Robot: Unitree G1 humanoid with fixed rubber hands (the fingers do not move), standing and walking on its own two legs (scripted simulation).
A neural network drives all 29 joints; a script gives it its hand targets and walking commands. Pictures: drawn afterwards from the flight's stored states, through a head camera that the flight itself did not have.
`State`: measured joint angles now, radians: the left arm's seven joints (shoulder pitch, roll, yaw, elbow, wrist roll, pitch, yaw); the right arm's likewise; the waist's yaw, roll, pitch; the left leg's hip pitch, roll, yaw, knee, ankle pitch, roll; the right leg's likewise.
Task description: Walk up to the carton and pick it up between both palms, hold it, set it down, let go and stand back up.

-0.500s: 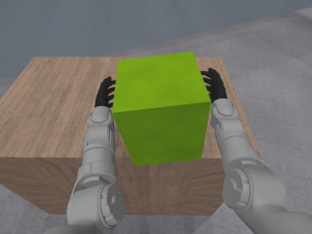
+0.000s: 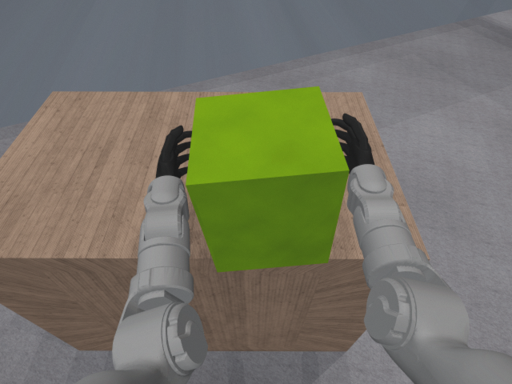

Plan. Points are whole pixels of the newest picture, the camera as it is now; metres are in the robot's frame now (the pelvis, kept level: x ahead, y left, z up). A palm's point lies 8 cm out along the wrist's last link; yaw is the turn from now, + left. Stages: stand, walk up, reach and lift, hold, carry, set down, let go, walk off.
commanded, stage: set down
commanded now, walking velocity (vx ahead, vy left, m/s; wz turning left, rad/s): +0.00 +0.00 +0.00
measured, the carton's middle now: (265, 184) +0.43 +0.01 +0.06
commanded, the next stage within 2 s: none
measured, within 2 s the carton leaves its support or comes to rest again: neither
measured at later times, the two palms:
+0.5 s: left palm (176, 184) +0.41 +0.16 +0.08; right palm (363, 175) +0.41 -0.16 +0.10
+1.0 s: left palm (157, 212) +0.37 +0.19 +0.05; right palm (377, 183) +0.40 -0.18 +0.09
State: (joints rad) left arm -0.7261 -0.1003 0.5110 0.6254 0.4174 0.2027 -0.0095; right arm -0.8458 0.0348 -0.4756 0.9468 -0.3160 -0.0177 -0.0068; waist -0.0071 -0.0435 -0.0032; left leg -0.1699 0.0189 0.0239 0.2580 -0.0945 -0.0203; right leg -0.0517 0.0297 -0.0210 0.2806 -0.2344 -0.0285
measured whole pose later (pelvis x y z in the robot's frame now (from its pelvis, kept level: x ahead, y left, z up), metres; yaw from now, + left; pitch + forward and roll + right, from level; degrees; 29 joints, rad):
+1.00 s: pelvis -0.02 +0.01 -0.01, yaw -2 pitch +11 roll -2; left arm -0.62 0.06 0.26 0.72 0.01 0.08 0.13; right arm -0.81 -0.23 -0.11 0.99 0.20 -0.03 -0.01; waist 0.01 -0.01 -0.09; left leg -0.47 0.06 0.03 0.38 -0.09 -0.02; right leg -0.32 0.07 -0.02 0.31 -0.18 -0.03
